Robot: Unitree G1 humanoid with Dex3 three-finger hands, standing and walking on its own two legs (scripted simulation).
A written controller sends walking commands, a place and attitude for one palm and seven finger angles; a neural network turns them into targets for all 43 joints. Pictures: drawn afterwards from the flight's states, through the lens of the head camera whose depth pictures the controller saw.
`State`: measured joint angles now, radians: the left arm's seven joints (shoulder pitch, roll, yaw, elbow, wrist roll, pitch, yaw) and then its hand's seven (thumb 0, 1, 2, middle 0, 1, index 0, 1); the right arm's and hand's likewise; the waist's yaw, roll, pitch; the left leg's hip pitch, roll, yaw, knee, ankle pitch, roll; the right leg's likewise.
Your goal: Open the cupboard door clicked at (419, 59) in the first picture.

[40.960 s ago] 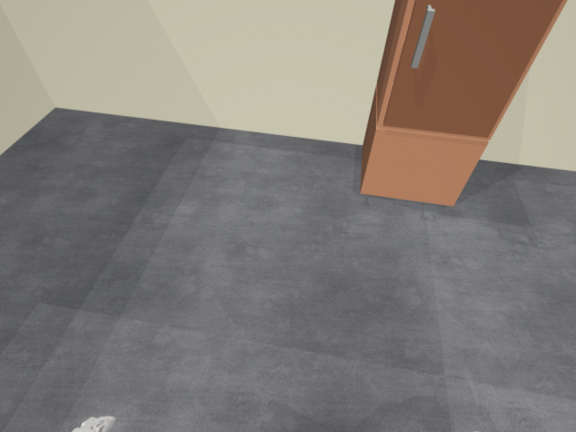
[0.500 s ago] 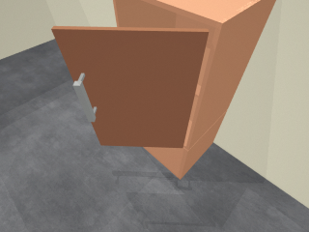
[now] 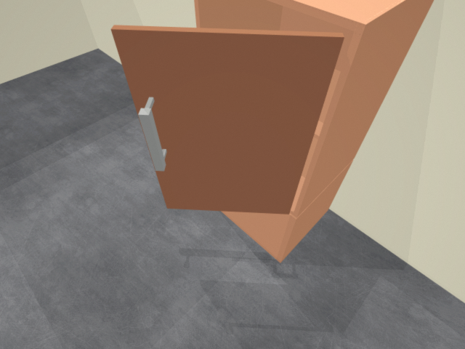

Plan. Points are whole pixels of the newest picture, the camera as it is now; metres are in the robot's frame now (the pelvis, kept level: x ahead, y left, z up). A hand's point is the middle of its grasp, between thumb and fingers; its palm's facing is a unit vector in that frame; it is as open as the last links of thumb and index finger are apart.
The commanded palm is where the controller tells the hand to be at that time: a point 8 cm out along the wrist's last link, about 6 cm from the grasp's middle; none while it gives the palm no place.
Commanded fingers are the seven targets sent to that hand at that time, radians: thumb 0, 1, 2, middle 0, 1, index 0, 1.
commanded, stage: come to a stop and stand still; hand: left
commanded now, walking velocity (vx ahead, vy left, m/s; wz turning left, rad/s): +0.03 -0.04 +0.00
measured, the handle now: (155, 136) +0.55 +0.22 +0.02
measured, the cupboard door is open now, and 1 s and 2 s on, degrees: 42 42 42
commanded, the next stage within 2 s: look again from close up in 0.94 s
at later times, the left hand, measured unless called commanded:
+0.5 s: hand out of the picture -0.02 +0.17 -0.18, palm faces +0.03 -0.99 -0.17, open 7.3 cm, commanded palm none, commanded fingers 0.00 0.90 0.90 -0.20 -0.30 -0.20 -0.30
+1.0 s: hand out of the picture -0.05 +0.17 -0.17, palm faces +0.03 -0.99 -0.15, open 7.4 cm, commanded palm none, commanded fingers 0.00 0.90 0.90 -0.20 -0.30 -0.20 -0.30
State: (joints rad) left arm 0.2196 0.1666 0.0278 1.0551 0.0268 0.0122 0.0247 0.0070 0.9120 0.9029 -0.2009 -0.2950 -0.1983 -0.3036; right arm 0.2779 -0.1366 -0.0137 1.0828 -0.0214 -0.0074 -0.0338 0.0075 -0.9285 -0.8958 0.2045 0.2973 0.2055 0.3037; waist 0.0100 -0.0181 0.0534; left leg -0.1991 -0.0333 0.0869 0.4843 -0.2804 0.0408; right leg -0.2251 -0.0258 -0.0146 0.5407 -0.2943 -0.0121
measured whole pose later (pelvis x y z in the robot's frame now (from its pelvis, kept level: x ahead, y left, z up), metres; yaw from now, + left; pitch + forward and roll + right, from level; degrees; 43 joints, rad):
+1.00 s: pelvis -0.03 +0.02 +0.01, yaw +0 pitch -2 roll +0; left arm 0.34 0.14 -0.01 1.09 0.02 -0.01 0.03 0.01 0.91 0.90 -0.20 -0.30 -0.20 -0.30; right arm 0.31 -0.14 0.00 1.12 -0.01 -0.02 -0.02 0.00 -0.91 -0.90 0.20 0.30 0.20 0.30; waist 0.00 -0.02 0.02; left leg -0.20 -0.03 0.08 0.43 -0.21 0.06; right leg -0.20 -0.02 -0.02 0.44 -0.21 0.01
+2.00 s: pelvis +0.00 +0.01 +0.00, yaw +0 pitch +0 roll +0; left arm 0.41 0.12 -0.01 1.07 0.04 -0.01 0.03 0.01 0.91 0.90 -0.20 -0.30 -0.20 -0.30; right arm 0.34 -0.14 -0.01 1.09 -0.02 0.00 0.00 0.00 -0.91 -0.90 0.20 0.30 0.20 0.30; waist 0.00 -0.01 0.01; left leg -0.23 -0.02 0.08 0.54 -0.31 0.05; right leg -0.23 -0.02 -0.02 0.56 -0.32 0.00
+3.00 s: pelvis -0.06 +0.04 +0.00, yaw -1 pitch -2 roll +0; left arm 0.39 0.15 0.00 1.08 0.03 0.01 0.04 0.01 0.91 0.90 -0.20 -0.30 -0.20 -0.30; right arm 0.32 -0.16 -0.03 1.11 -0.01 0.02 -0.01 0.00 -0.91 -0.90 0.20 0.30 0.20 0.30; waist 0.00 -0.01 0.04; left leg -0.24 -0.05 0.11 0.44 -0.17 0.09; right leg -0.24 -0.04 0.01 0.45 -0.17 0.03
